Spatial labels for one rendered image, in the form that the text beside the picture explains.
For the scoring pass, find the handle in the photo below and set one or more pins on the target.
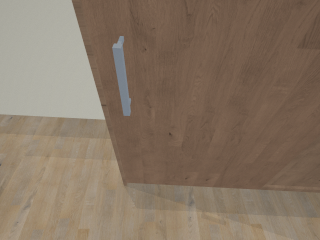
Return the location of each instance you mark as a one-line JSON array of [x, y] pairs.
[[119, 60]]

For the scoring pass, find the wardrobe door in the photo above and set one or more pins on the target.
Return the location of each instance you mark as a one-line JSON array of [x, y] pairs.
[[224, 93], [303, 170]]

